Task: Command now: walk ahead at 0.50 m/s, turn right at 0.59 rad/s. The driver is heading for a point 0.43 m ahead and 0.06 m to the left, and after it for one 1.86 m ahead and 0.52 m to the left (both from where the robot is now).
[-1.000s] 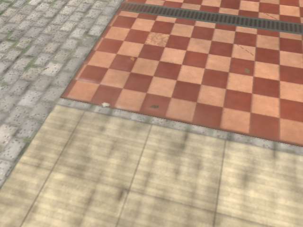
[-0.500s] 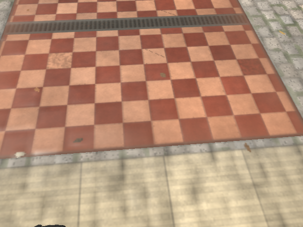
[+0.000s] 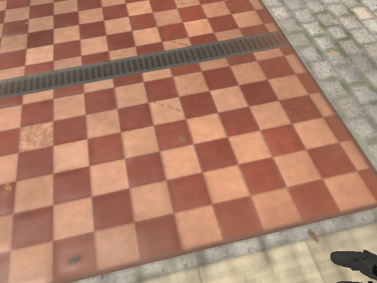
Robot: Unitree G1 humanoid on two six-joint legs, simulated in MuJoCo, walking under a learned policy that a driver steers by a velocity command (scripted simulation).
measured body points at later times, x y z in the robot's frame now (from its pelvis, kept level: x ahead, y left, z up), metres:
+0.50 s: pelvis +0.26 +0.01 +0.00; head +0.30 +0.00 +0.45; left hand +0.53 +0.19 -0.07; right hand +0.21 -0.27 -0.12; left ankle +0.20 +0.14 -0.74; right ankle +0.39 -0.14 -0.72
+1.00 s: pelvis +0.34 +0.01 -0.01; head +0.37 +0.04 +0.43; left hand +0.45 +0.31 -0.13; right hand +0.53 -0.26 -0.09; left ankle +0.35 +0.11 -0.74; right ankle +0.39 -0.13 -0.73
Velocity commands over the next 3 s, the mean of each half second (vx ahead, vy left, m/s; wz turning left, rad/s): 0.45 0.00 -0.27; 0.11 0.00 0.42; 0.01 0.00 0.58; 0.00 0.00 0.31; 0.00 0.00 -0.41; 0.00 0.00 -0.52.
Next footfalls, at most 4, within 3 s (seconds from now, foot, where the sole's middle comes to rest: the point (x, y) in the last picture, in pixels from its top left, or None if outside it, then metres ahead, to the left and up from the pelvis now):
0.10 left None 0.24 0.14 -0.78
0.54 right None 0.44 -0.14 -0.78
0.96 left None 0.39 0.12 -0.78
1.44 right None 0.45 -0.10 -0.78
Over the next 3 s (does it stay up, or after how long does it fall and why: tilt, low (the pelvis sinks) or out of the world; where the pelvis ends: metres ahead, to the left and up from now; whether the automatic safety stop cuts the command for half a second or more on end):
stays up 0.35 0.02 0.00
